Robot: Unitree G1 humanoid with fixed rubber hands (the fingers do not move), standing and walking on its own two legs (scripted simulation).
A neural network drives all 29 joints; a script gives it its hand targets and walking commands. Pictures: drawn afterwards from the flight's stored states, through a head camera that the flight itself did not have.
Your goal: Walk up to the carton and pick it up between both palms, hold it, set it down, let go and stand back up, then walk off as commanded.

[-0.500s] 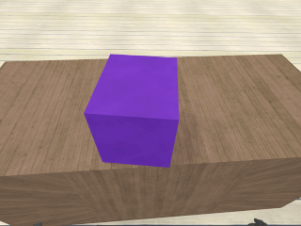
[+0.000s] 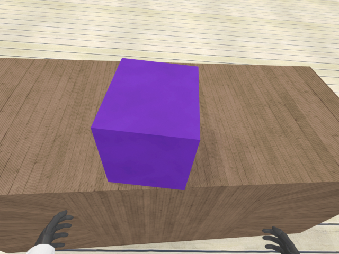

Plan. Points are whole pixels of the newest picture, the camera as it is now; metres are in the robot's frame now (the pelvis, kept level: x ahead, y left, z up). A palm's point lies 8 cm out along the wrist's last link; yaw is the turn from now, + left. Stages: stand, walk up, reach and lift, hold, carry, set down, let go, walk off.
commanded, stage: reach and lift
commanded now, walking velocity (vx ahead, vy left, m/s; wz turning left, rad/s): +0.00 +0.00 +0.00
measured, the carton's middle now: (153, 124) +0.45 +0.05 +0.03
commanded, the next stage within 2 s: none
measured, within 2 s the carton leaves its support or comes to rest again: neither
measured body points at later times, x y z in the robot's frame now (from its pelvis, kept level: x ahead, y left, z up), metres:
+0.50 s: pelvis -0.01 +0.01 +0.01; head -0.02 +0.05 +0.45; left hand +0.19 +0.26 -0.04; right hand +0.17 -0.24 -0.02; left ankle +0.06 +0.12 -0.73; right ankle -0.01 -0.10 -0.73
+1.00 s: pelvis +0.00 +0.00 +0.01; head +0.00 +0.02 +0.46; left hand +0.22 +0.22 +0.02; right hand +0.22 -0.22 +0.03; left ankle +0.06 +0.12 -0.73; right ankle -0.01 -0.10 -0.73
